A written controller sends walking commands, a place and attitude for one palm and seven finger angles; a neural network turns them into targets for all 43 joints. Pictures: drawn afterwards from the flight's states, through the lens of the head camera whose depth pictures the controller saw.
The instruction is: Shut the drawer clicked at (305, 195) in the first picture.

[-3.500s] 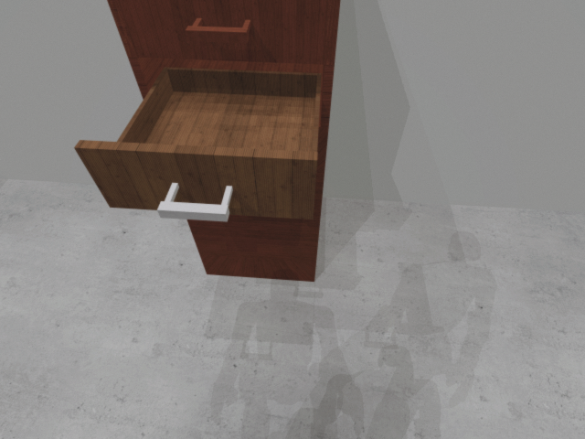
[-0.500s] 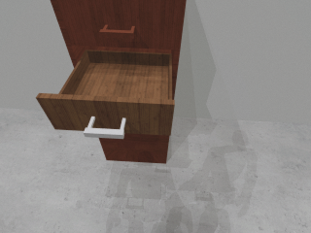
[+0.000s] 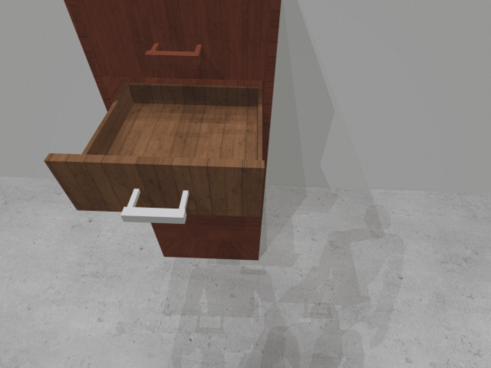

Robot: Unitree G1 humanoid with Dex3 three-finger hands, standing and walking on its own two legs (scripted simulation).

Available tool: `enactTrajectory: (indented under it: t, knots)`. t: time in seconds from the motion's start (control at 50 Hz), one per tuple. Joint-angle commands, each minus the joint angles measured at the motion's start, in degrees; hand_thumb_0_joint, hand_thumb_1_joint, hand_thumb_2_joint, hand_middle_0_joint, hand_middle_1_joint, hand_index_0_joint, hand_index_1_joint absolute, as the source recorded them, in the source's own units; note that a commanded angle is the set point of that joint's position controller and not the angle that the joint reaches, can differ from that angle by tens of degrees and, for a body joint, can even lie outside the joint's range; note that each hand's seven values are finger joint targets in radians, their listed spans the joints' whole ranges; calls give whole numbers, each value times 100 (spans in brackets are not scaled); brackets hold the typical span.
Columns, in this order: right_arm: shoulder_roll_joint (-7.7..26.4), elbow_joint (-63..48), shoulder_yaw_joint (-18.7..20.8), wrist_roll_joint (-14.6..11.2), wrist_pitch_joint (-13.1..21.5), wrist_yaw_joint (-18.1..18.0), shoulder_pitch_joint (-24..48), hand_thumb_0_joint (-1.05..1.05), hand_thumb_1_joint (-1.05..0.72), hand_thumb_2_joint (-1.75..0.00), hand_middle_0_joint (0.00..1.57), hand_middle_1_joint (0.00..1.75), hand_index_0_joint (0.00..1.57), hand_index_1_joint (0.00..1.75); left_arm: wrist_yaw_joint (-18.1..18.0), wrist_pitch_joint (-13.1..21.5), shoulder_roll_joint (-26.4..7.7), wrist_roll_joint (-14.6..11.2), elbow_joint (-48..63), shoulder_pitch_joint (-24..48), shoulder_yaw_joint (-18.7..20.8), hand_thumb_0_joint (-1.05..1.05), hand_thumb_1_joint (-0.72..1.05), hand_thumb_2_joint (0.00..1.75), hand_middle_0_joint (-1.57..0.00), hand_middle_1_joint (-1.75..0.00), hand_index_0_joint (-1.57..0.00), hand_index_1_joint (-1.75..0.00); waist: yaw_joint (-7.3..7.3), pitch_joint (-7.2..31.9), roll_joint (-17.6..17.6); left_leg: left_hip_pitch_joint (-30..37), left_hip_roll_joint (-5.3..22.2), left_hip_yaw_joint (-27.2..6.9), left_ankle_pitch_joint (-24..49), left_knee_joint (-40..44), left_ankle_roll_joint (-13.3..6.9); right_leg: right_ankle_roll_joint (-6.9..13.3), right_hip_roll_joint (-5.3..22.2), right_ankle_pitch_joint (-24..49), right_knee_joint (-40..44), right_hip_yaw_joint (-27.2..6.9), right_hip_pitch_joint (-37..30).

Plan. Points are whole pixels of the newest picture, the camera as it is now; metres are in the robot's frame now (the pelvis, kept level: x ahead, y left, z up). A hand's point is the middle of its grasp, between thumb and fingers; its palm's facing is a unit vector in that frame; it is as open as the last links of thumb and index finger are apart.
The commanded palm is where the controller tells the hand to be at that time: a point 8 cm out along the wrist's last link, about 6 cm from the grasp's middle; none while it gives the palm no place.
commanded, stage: look again from close up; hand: left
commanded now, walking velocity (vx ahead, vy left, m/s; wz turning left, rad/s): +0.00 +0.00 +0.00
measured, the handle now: (157, 205) +0.38 +0.19 +0.04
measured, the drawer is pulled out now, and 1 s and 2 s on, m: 0.30 0.30 0.30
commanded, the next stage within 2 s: shuffle to correct the standing spot in 0.14 s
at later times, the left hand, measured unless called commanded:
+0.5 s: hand out of the picture -0.01 +0.15 -0.18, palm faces +0.04 -0.99 -0.16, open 7.4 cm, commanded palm none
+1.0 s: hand out of the picture +0.12 +0.18 -0.18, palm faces +0.04 -0.97 -0.24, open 7.3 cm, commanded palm none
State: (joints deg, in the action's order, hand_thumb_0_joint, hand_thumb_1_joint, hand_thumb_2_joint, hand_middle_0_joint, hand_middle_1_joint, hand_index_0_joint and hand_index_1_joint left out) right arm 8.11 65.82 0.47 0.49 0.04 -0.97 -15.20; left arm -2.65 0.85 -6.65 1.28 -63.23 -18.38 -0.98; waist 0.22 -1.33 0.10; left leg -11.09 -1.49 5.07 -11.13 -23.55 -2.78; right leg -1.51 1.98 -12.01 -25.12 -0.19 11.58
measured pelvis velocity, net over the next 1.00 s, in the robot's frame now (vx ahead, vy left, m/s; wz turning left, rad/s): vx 0.10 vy -0.01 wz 0.01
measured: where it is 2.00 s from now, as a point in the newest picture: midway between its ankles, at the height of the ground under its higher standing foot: outside the picture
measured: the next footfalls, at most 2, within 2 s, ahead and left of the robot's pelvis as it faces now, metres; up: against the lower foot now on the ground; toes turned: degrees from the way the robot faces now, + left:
right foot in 1.04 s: +0.16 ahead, -0.13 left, +0.00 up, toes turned -3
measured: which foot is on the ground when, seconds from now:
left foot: down 0.00-1.00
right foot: down 0.00-0.84, up 0.86-1.00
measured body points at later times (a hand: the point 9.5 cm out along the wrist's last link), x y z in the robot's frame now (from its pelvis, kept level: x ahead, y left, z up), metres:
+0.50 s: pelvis +0.03 -0.01 +0.00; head +0.03 -0.01 +0.45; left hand -0.01 +0.20 -0.16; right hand +0.00 -0.23 -0.17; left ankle +0.02 +0.09 -0.74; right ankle +0.02 -0.13 -0.74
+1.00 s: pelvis +0.10 -0.01 -0.01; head +0.15 -0.01 +0.44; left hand +0.12 +0.23 -0.16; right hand +0.11 -0.23 -0.17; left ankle +0.02 +0.08 -0.74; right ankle +0.10 -0.12 -0.73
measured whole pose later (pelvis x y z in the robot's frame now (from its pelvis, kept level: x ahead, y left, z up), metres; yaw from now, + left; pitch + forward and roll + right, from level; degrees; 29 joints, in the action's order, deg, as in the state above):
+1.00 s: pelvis +0.10 -0.01 -0.01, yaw +0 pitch +0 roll +0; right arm 7.9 62.1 1.2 1.1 0.1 -3.4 -14.2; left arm -3.0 -1.7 -9.3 1.3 -59.3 -13.4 2.4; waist 0.4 -5.8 0.7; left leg -4.6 -0.5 4.6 -21.2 -26.1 -2.0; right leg -0.1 1.8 -21.2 -40.1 3.2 17.9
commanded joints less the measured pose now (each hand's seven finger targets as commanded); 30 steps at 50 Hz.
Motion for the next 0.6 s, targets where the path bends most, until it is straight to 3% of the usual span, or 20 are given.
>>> enactTrajectory:
  t: [0.0,0.22,0.28,0.32,0.38,0.46,0.5,0.58]
  knots:
    - [541,-129,101,-5,91,-18,-309,0,-90,-90,20,30,20,30,-33,59,-581,-27,90,-483,103,0,90,90,-20,-30,-20,-30,9,-354,-145,-10,712,-754,-196,611,123,220,407,142,534,-424,345]
    - [522,-79,83,-7,89,-26,-336,0,-90,-90,20,30,20,30,-25,67,-601,-38,108,-439,109,0,90,90,-20,-30,-20,-30,16,-303,-116,59,714,-716,-24,569,147,225,410,222,593,-443,265]
    - [566,-28,107,25,51,-20,-456,0,-90,-90,20,30,20,30,6,35,-599,-5,73,-482,133,0,90,90,-20,-30,-20,-30,32,-329,-68,23,716,-781,-1091,654,117,251,309,-750,570,-390,358]
    - [623,-73,146,48,13,-10,-436,0,-90,-90,20,30,20,30,42,-5,-592,21,115,-526,174,0,90,90,-20,-30,-20,-30,-4,-591,35,-259,757,-884,-1909,751,58,267,254,-1501,537,-376,594]
    - [652,-163,187,62,-4,-8,-463,0,-90,-90,20,30,20,30,93,-28,-562,43,159,-623,229,0,90,90,-20,-30,-20,-30,-27,-854,-2,-488,811,-983,-2317,767,-34,323,173,-1809,425,-371,801]
    - [584,-219,170,42,93,-22,-541,0,-90,-90,20,30,20,30,126,36,-521,17,167,-752,262,0,90,90,-20,-30,-20,-30,-33,-701,-108,-400,763,-863,-1832,410,-75,449,284,-1426,354,-531,640]
    - [582,-233,177,35,128,-35,-631,0,-90,-90,20,30,20,30,138,44,-511,13,189,-750,279,0,90,90,-20,-30,-20,-30,-6,-733,17,-334,793,-877,-1752,386,-106,482,262,-1299,218,-489,692]
    - [561,-261,161,14,206,-61,-684,0,-90,-90,20,30,20,30,143,80,-510,-1,151,-903,308,0,90,90,-20,-30,-20,-30,-31,-610,-151,-286,750,-685,-840,-36,-142,554,288,-382,-38,-491,364]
